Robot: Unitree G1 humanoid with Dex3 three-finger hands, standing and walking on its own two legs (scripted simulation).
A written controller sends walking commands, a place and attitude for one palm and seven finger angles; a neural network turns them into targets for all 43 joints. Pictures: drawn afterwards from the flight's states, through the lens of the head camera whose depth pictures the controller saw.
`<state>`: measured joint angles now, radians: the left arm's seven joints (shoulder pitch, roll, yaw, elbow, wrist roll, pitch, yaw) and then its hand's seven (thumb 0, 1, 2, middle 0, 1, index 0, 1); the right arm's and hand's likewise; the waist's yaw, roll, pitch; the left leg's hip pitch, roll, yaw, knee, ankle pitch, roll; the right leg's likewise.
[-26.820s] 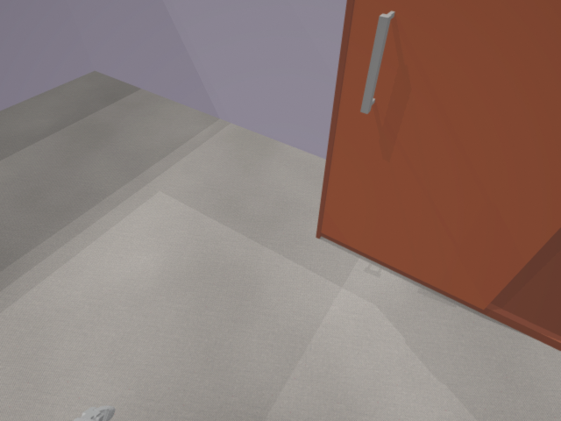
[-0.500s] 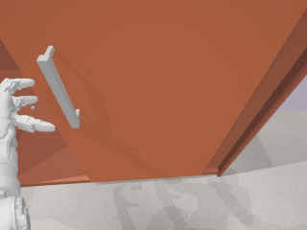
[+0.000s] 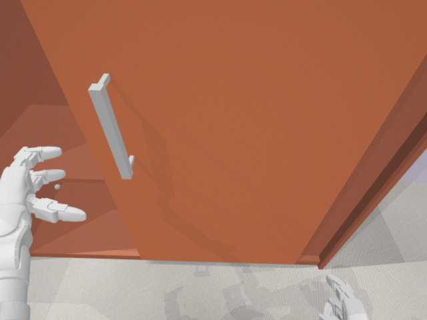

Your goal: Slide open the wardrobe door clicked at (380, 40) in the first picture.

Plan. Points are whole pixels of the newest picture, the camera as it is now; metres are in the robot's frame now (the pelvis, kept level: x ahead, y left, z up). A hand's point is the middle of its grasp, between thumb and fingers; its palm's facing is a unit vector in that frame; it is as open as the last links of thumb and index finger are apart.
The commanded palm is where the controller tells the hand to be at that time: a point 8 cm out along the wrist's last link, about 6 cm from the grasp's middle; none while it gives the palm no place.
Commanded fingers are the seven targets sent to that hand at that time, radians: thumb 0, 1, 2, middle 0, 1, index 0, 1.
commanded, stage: slip the hand off the handle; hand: left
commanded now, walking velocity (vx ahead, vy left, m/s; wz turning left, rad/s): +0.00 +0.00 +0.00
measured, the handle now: (117, 131) +0.47 +0.26 +0.10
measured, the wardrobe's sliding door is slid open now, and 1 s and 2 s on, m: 0.55 0.55 0.55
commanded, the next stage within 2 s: draw the hand back to the body in 0.02 s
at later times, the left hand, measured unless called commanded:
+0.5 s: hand (45, 202) +0.25 +0.30 +0.13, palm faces +0.12 -0.99 -0.02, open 14.7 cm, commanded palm +0.21 +0.33 +0.14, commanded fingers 0.00 -0.55 0.20 -0.25 -1.15 -0.25 -1.15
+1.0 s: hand (34, 216) +0.22 +0.28 +0.15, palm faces +0.45 -0.85 -0.30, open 12.2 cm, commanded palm +0.17 +0.32 +0.17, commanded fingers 0.00 0.32 0.62 -0.22 -0.64 -0.22 -0.64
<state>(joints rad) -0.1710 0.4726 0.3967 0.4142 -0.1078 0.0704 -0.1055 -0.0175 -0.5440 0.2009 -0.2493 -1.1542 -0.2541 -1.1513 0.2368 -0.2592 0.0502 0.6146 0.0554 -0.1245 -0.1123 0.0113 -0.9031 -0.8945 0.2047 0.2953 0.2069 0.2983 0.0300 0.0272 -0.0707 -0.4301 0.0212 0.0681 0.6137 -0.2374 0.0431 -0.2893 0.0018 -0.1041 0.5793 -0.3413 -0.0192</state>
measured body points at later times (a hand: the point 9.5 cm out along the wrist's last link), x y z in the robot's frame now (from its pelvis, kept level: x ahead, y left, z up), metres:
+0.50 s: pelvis +0.00 -0.01 +0.00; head -0.03 -0.02 +0.45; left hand +0.24 +0.35 +0.13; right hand +0.15 -0.27 -0.07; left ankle +0.05 +0.09 -0.73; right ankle -0.02 -0.11 -0.73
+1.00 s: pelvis -0.01 +0.01 +0.01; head -0.04 +0.01 +0.46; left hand +0.19 +0.33 +0.17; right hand +0.17 -0.21 -0.06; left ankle +0.05 +0.09 -0.73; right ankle -0.03 -0.11 -0.73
